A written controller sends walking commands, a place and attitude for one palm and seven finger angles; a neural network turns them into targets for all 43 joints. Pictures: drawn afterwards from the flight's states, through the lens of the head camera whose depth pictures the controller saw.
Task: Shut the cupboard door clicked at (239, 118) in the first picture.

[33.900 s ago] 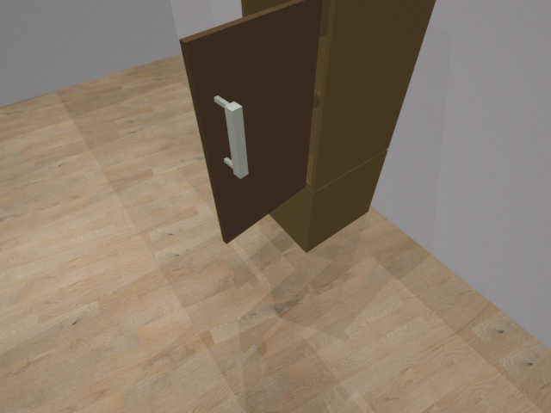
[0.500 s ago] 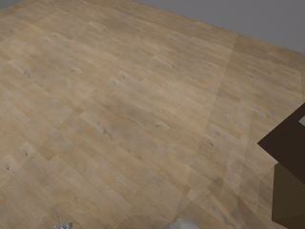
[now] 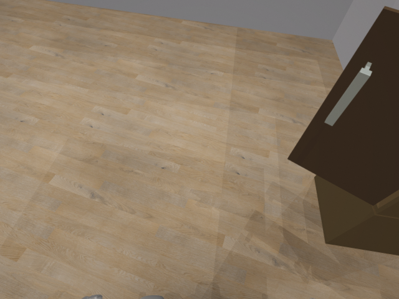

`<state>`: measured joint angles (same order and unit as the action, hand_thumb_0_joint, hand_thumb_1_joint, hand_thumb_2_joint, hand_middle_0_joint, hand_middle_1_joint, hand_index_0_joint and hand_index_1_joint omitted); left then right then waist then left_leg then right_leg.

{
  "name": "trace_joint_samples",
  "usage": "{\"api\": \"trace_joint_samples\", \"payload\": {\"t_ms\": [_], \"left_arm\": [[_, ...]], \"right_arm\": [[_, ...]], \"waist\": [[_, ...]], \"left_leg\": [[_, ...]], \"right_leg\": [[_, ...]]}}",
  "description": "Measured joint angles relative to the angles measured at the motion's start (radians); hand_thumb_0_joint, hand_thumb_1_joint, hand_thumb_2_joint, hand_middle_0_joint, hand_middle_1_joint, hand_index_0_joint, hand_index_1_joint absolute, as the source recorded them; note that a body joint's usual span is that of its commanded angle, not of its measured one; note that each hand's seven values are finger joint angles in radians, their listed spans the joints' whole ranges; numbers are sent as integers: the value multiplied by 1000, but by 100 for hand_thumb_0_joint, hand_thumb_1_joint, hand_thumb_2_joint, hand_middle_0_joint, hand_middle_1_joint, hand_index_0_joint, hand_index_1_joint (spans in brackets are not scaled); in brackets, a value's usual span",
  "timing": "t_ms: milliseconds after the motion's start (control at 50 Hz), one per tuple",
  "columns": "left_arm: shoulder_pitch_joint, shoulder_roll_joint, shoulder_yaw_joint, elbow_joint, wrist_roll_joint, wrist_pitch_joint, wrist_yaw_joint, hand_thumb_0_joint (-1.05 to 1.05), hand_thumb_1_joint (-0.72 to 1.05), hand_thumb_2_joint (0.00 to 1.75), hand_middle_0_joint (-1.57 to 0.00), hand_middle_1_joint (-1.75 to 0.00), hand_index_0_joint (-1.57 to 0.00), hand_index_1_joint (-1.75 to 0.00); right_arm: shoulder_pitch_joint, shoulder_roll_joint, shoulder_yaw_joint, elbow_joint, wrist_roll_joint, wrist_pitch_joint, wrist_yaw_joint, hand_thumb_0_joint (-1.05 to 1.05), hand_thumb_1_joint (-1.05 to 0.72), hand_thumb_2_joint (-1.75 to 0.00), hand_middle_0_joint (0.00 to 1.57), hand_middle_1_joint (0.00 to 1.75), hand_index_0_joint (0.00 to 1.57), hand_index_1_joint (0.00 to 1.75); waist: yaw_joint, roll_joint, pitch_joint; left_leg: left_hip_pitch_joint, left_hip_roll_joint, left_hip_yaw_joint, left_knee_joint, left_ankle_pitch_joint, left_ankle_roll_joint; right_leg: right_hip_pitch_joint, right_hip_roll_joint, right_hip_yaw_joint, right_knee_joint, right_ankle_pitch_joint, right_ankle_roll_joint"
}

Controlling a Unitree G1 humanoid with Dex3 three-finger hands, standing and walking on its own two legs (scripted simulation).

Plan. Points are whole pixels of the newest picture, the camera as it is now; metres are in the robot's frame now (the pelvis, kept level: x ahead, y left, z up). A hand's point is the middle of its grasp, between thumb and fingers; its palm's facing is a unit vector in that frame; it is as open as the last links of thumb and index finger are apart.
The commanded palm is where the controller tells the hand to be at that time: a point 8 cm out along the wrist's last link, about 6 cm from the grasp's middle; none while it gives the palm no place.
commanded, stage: turn to face it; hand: left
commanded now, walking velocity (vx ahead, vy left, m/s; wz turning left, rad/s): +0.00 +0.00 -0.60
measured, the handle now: (347, 95) +0.63 -0.37 +0.05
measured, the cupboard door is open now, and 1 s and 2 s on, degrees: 63 63 63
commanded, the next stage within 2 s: take the last steps up to it in 0.86 s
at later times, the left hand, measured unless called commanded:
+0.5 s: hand (139, 273) +0.19 +0.14 -0.15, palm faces -0.30 -0.91 -0.27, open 7.4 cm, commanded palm none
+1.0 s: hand (141, 270) +0.19 +0.14 -0.16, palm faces -0.43 -0.88 -0.20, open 7.4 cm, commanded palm none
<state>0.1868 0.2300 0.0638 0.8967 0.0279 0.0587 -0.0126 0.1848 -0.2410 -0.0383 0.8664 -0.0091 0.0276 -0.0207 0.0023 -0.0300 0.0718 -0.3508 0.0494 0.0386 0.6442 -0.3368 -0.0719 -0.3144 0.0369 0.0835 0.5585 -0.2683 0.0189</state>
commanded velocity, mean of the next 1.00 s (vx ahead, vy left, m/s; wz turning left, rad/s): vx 0.02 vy -0.01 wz -0.41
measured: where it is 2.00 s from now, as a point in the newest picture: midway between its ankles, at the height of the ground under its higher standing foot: outside the picture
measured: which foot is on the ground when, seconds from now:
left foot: down 0.00-0.42, up 0.44-0.74, down 0.76-1.00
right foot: down 0.00-0.02, up 0.04-0.40, down 0.42-0.76, up 0.78-1.00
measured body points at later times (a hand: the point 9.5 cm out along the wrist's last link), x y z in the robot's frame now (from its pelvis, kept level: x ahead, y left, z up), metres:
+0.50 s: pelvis +0.01 -0.02 +0.00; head +0.04 -0.05 +0.44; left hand +0.20 +0.19 -0.13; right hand -0.05 -0.28 -0.16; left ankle +0.01 +0.11 -0.69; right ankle -0.03 -0.13 -0.73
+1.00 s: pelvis +0.04 +0.00 +0.01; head +0.08 -0.01 +0.46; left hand +0.22 +0.19 -0.14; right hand -0.04 -0.24 -0.13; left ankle +0.09 +0.10 -0.73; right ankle -0.05 -0.11 -0.69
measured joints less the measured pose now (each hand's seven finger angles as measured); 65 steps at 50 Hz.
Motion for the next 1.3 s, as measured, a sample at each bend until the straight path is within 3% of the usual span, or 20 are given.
{"api": "trace_joint_samples", "payload": {"t_ms": [20, 60, 120, 180, 340, 420, 480, 540, 620, 720, 760, 780, 820, 880, 960, 1060, 1100, 1160, 1220, 1300], "left_arm": [[0, 6, 3, 1, -4, 6, -1, 1, 90, 90, -21, -30, -20, -30], [-7, 20, 11, 6, -5, 19, -4, 1, 90, 90, -21, -30, -20, -30], [-16, 34, 25, 15, 0, 25, -17, 1, 90, 90, -20, -30, -20, -29], [-25, 40, 32, 12, -1, 25, -24, 1, 90, 90, -20, -30, -20, -29], [-65, 28, 26, 7, -2, 26, -27, 1, 91, 90, -20, -30, -20, -29], [-74, 23, 12, -12, 0, 1, -25, 1, 91, 90, -20, -30, -20, -29], [-78, -6, -2, -9, -2, -29, -5, 1, 90, 90, -20, -30, -20, -29], [-59, -21, -9, -2, -1, -26, 9, 1, 90, 90, -20, -30, -20, -29], [-37, -24, -13, 17, 2, -18, 10, 1, 90, 90, -20, -30, -20, -29], [-16, -22, -9, 34, 3, -15, 9, 1, 90, 90, -21, -30, -20, -30], [-3, -20, -5, 38, -3, -7, 9, 1, 90, 90, -21, -30, -20, -30], [-3, -14, -2, 42, -7, -1, 9, 1, 90, 90, -21, -30, -20, -30], [-2, -3, 4, 50, -6, 12, 8, 1, 90, 90, -20, -30, -20, -29], [-5, 6, 12, 59, -3, 18, 0, 1, 90, 90, -20, -30, -20, -29], [-12, 3, 11, 60, -5, 15, -4, 1, 90, 90, -20, -30, -20, -29], [-7, -10, 5, 70, -3, 4, -9, 1, 91, 90, -20, -30, -20, -29], [12, -9, 6, 72, 2, -8, -16, 1, 90, 90, -20, -30, -20, -29], [34, -35, 3, 88, 5, -28, -10, 1, 90, 90, -20, -30, -20, -29], [76, -48, 0, 100, 5, -45, 1, 1, 90, 90, -20, -30, -20, -29], [110, -51, -6, 136, 7, -53, 1, 1, 90, 90, -20, -30, -20, -29]], "right_arm": [[4, 4, 3, -4, -3, -10, -2, 0, -91, -90, 20, 30, 20, 30], [9, 19, 14, -7, -13, -19, -5, 0, -91, -90, 20, 30, 20, 30], [28, 37, 28, -6, -21, -22, -9, 0, -91, -90, 20, 30, 20, 30], [42, 48, 33, 3, -23, -22, -13, 0, -91, -90, 20, 30, 20, 30], [77, 42, 14, 40, -23, -17, -4, 0, -90, -90, 20, 30, 20, 30], [104, 18, -2, 56, -15, -2, 5, 0, -90, -90, 20, 30, 20, 30], [76, -18, -16, 77, -7, 34, 1, 0, -91, -90, 20, 30, 20, 30], [46, -25, -18, 77, -7, 41, 0, 0, -91, -90, 20, 30, 20, 30], [29, -14, -13, 55, -8, 26, 5, 0, -91, -90, 20, 30, 19, 30], [19, 6, -1, 43, -3, 8, 0, 0, -91, -90, 20, 30, 19, 30], [29, 9, 6, 37, -5, -9, -2, 0, -91, -90, 20, 30, 19, 30], [29, 17, 9, 40, -10, -14, -4, 0, -91, -90, 20, 30, 19, 30], [33, 34, 20, 43, -19, -19, -7, 0, -91, -90, 20, 30, 20, 30], [46, 53, 31, 49, -26, -20, -12, 0, -91, -90, 20, 30, 20, 30], [56, 64, 33, 70, -26, -18, -14, 0, -91, -90, 20, 30, 20, 30], [75, 58, 19, 101, -24, -7, -7, 0, -91, -90, 20, 30, 20, 30], [94, 52, 10, 113, -19, -2, -3, 0, -90, -90, 20, 30, 20, 30], [101, 27, -3, 145, -16, 20, 2, 0, -91, -90, 20, 30, 20, 30], [88, 17, -13, 152, -19, 18, 11, 0, -91, -90, 20, 30, 20, 30], [69, 18, -17, 123, -21, -6, 16, 0, -91, -90, 20, 30, 20, 30]], "waist": [[-2, -8, -4], [3, -27, 4], [5, -26, 12], [8, -13, 19], [-18, 37, 27], [-27, 52, 12], [-31, 95, 22], [-30, 85, 20], [-29, 54, 5], [-13, 18, -9], [-10, 17, -23], [-10, 3, -23], [-4, -13, -20], [-4, -9, -14], [-2, 13, -1], [-12, 47, -9], [-10, 46, -30], [-12, 78, -41], [-6, 63, -46], [-16, 37, -41]], "left_leg": [[9, -1, 9, -33, 52, 34], [11, 4, 38, -10, 37, 80], [51, 27, 71, -51, 28, 94], [91, 51, 103, -108, 51, 90], [127, 112, 192, -102, 28, 67], [95, 139, 226, 12, -35, 36], [-15, 105, 94, 271, -193, 12], [-100, 58, 33, 430, -156, 0], [-118, 35, 17, 364, -98, -8], [-34, 8, 12, 101, -34, -3], [24, 9, 8, -45, 60, 22], [22, 5, 16, -35, 58, 48], [30, 9, 38, -24, 32, 79], [63, 23, 51, -72, 42, 84], [97, 42, 67, -130, 70, 79], [98, 67, 90, -98, 42, 57], [80, 73, 105, -38, -5, 46], [-1, 58, 43, 187, -163, 44], [-90, 33, 31, 351, -133, 40], [-131, 34, 49, 280, -62, 31]], "right_leg": [[-19, 3, 8, 35, -24, -3], [-77, 4, -1, 201, -170, -3], [-152, -7, -56, 459, -208, 13], [-171, -34, -98, 533, -184, 30], [-71, -68, -148, 276, -177, 22], [46, -65, -162, 19, -22, -14], [23, -41, -148, 58, -55, -30], [35, -35, -112, 14, -33, -31], [52, -31, -77, -43, 0, -30], [51, -24, -41, -35, -8, -14], [30, -12, -32, 12, -35, -1], [14, -15, -27, 55, -79, -4], [-36, -12, -35, 209, -192, -8], [-87, -18, -71, 385, -222, -3], [-63, -38, -109, 322, -210, 5], [44, -37, -144, 87, -128, -8], [99, -35, -139, -40, -77, -32], [118, -15, -149, -40, -59, -53], [159, -12, -133, -104, -47, -63], [203, -7, -126, -161, -40, -57]]}}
